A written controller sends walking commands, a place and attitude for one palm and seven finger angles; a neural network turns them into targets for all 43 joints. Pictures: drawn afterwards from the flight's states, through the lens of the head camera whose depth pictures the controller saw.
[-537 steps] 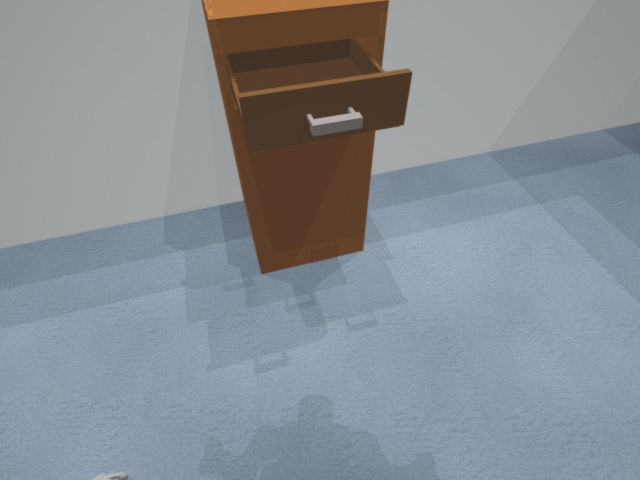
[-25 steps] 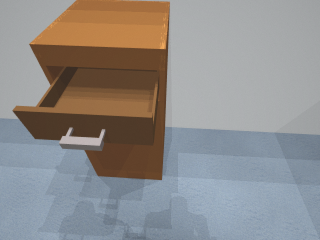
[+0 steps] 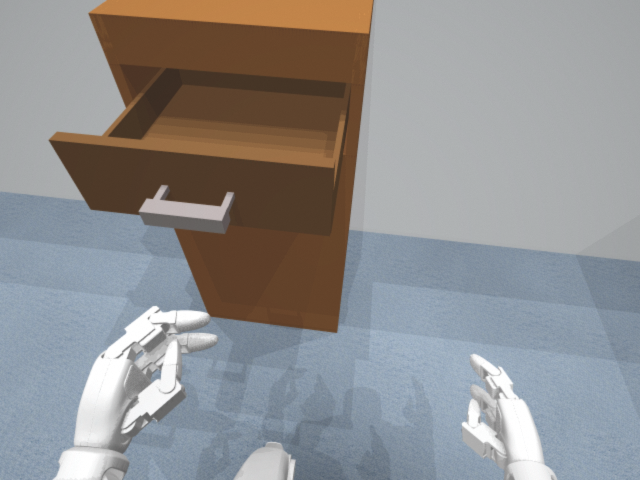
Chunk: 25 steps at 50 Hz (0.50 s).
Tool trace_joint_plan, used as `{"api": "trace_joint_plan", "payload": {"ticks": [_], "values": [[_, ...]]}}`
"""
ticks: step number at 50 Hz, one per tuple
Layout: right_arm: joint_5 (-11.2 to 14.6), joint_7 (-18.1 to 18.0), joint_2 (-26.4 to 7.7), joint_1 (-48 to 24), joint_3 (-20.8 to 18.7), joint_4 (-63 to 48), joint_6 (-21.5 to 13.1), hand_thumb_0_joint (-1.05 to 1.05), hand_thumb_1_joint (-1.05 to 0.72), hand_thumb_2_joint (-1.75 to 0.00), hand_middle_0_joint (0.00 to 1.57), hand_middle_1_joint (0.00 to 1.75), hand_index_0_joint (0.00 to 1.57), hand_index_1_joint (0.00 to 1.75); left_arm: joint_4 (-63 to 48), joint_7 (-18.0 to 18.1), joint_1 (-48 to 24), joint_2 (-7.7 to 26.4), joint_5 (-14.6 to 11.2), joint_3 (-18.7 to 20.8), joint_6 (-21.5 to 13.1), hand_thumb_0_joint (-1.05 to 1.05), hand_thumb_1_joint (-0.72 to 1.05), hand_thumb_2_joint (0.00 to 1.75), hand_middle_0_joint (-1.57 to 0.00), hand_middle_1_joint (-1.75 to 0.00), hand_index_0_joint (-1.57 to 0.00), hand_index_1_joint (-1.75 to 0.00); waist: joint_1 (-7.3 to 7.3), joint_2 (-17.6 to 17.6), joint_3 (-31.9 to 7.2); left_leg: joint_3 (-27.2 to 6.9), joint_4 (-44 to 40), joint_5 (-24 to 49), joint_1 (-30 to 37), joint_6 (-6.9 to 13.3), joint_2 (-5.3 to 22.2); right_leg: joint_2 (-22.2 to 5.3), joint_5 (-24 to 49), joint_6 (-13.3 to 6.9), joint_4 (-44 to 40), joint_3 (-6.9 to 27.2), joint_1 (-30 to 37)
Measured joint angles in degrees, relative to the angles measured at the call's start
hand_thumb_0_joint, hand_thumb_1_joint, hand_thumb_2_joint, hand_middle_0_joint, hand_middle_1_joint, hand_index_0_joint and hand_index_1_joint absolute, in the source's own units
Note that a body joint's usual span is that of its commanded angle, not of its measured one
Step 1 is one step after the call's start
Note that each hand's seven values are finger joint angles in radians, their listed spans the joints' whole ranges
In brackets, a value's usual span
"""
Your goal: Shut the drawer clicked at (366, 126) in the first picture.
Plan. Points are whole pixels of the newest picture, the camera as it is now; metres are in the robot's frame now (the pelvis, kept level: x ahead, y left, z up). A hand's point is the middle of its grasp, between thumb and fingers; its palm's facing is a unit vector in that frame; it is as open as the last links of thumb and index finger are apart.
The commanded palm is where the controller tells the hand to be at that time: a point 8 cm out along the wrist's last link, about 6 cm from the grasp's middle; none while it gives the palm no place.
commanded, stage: raise the hand and make a fist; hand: left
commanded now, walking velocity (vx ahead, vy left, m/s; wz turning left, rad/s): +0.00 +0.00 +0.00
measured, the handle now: (191, 205) +0.44 +0.23 +0.09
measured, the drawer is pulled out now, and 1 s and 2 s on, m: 0.22 0.22 0.22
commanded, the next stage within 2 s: bring the fist close to the handle in 1.30 s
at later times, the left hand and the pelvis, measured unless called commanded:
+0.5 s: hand (156, 337) +0.22 +0.19 +0.13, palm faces -0.02 -1.00 -0.05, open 3.1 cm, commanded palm +0.20 +0.24 +0.15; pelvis +0.01 +0.02 +0.04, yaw -1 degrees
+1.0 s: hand (126, 284) +0.24 +0.20 +0.20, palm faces +0.00 -1.00 -0.06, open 3.2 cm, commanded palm +0.21 +0.25 +0.20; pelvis +0.02 +0.02 +0.06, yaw +0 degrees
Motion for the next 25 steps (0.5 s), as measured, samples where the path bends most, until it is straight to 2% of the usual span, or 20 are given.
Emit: {"api": "trace_joint_plan", "payload": {"ticks": [2, 5, 7, 9, 15, 19, 25], "values": [[0.38, -0.22, 0.46, 0.81, 1.24, 1.64, -0.19, 0.01, -0.90, -0.90, 0.21, 0.30, 0.20, 0.30, 0.34, -1.79, -3.40, 0.60, -0.64, -0.33, 1.74, 0.02, 0.90, 0.90, -0.67, -0.80, -0.66, -0.81, -0.27, 0.73, 0.57, -0.24, -0.49, 0.53, 0.18, 0.06, 0.03, 0.10, 0.64, 0.03, -0.76, -0.22, 0.33], [0.85, -0.59, 1.30, 2.63, 2.45, 3.69, 0.15, 0.01, -0.90, -0.90, 0.21, 0.30, 0.20, 0.30, 1.85, -3.23, -7.02, 1.28, -1.30, -0.39, 6.85, 0.01, 0.90, 0.90, -0.73, -0.87, -0.73, -0.88, -1.17, 1.11, 0.90, 0.43, -2.89, 1.65, 1.93, 0.25, 0.09, 0.12, 1.94, 0.29, -2.96, 0.44, 1.66], [0.99, -0.76, 1.63, 4.11, 2.63, 4.51, 0.29, 0.01, -0.90, -0.90, 0.21, 0.30, 0.20, 0.30, 2.42, -2.78, -7.77, 1.42, -1.69, 0.18, 10.12, 0.01, 0.90, 0.90, -0.77, -0.91, -0.77, -0.92, -1.98, 1.12, 0.96, 1.22, -5.05, 2.38, 3.75, 0.39, 0.16, 0.13, 2.87, 0.52, -4.86, 1.21, 3.03], [0.97, -0.83, 1.66, 5.51, 2.35, 5.13, 0.14, 0.01, -0.90, -0.90, 0.21, 0.30, 0.20, 0.30, 2.18, -1.55, -7.26, 1.39, -2.01, 1.25, 11.93, 0.01, 0.90, 0.90, -0.81, -0.96, -0.81, -0.96, -2.70, 0.91, 0.89, 2.13, -7.20, 2.99, 5.66, 0.55, 0.23, 0.12, 3.69, 0.77, -6.71, 2.10, 4.44], [0.95, -0.45, -0.24, 7.70, 0.01, 5.93, -1.15, 0.01, -0.90, -0.90, 0.21, 0.30, 0.20, 0.30, -1.75, 0.70, -2.60, 1.32, -2.38, 4.06, 10.84, 0.02, 0.90, 0.90, -0.93, -1.08, -0.92, -1.09, -3.54, 0.33, 1.17, 3.60, -11.00, 3.76, 9.74, 1.07, 0.08, -0.07, 4.96, 1.38, -10.39, 3.51, 7.97], [1.19, -0.48, -2.09, 7.16, -1.21, 5.88, -2.25, 0.01, -0.90, -0.90, 0.21, 0.30, 0.20, 0.30, -4.26, -0.04, -0.30, 1.43, -2.61, 3.67, 10.24, 0.02, 0.90, 0.90, -1.00, -1.17, -1.00, -1.18, -3.04, 0.32, 1.78, 3.60, -11.91, 3.86, 11.19, 1.47, -0.33, -0.41, 5.22, 1.79, -11.69, 3.48, 9.69], [1.27, -0.78, -2.88, 4.67, -1.13, 5.04, -3.65, 0.01, -0.90, -0.90, 0.20, 0.30, 0.20, 0.30, -6.67, 0.16, -0.95, 1.40, -1.99, 2.17, 11.69, 0.02, 0.90, 0.90, -1.13, -1.30, -1.13, -1.31, -1.84, 0.15, 2.46, 3.19, -13.26, 4.22, 13.21, 1.88, -1.06, -0.99, 5.61, 2.19, -13.49, 2.99, 12.18]]}}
